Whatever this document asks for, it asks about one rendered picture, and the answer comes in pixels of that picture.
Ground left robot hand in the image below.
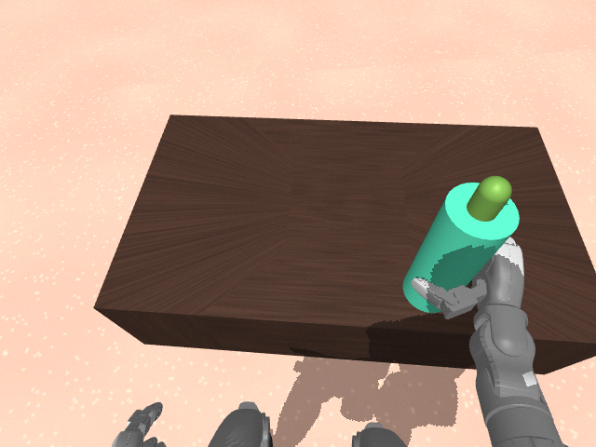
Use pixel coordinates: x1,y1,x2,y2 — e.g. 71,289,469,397
112,402,166,447

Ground bottle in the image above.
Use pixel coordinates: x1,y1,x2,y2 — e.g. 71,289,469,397
403,176,520,313

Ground right robot hand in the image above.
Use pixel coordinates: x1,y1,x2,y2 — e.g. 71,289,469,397
411,237,524,319

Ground right robot arm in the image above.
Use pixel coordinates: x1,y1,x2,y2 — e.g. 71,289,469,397
469,304,568,447

